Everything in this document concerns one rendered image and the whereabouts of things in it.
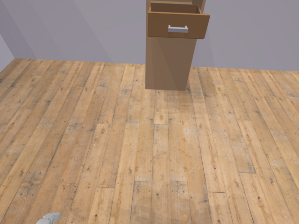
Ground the drawer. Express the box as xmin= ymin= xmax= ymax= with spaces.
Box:
xmin=148 ymin=2 xmax=210 ymax=39

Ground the cabinet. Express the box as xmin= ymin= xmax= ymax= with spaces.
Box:
xmin=145 ymin=0 xmax=206 ymax=91

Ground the handle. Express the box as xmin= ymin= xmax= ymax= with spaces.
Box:
xmin=168 ymin=25 xmax=188 ymax=33

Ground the robot left hand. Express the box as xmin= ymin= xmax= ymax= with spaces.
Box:
xmin=36 ymin=212 xmax=61 ymax=224

